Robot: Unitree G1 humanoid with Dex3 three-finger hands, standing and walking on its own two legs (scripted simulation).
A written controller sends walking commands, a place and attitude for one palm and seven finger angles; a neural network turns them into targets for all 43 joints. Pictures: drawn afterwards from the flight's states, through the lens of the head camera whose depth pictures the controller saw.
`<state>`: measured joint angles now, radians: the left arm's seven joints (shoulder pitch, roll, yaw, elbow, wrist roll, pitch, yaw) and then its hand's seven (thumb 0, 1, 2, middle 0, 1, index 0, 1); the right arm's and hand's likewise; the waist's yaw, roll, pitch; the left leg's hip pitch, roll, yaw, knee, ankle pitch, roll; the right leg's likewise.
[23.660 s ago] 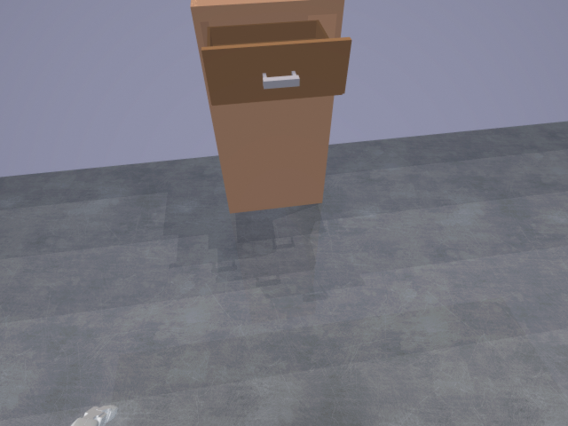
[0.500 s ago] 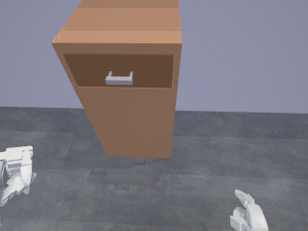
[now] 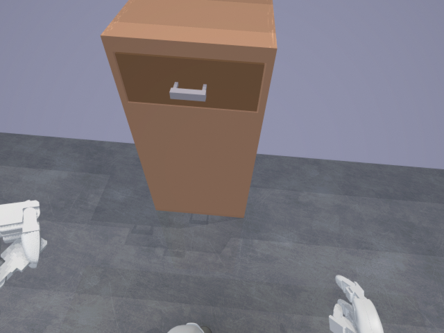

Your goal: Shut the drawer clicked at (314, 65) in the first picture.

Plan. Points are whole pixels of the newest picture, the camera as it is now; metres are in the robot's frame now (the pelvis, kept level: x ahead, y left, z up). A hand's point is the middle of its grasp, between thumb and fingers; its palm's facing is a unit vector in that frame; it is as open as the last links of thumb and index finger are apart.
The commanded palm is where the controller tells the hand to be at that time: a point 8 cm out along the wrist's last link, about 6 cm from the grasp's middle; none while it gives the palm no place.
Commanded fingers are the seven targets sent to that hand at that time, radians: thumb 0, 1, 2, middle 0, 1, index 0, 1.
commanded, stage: step back with the hand held close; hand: left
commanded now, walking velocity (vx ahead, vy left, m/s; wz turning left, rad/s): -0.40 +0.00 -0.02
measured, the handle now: (189, 90) +0.72 +0.14 +0.01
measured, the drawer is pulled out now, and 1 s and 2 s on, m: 0.00 0.00 0.00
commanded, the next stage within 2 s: stop stepping back and stand still in 0.52 s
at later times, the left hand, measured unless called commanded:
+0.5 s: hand (28, 300) +0.13 +0.21 +0.18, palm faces +0.24 -0.86 -0.46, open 3.2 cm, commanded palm +0.06 +0.27 +0.19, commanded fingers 0.00 0.90 0.90 -1.40 -1.60 -1.40 -1.60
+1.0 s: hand out of the picture +0.02 +0.24 +0.19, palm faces +0.32 -0.83 -0.46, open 3.2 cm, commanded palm -0.04 +0.29 +0.19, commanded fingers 0.00 0.90 0.90 -1.40 -1.60 -1.40 -1.60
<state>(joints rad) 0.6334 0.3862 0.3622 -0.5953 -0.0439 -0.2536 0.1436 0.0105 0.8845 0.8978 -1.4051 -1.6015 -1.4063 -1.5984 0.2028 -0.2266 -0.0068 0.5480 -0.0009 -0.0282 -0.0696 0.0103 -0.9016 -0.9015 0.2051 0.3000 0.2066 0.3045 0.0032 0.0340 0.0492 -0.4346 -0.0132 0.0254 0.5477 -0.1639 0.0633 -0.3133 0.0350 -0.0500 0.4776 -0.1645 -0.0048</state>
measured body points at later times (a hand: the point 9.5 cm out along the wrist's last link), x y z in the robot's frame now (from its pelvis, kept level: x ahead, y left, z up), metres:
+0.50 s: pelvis -0.08 -0.01 -0.01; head -0.04 +0.02 +0.44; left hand +0.11 +0.26 +0.20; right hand +0.11 -0.23 -0.08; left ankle +0.11 +0.07 -0.73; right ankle -0.16 -0.12 -0.73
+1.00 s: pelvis -0.18 +0.01 +0.01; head -0.17 +0.03 +0.46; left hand +0.00 +0.28 +0.21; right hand -0.01 -0.21 -0.06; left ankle -0.12 +0.12 -0.73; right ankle -0.17 -0.09 -0.73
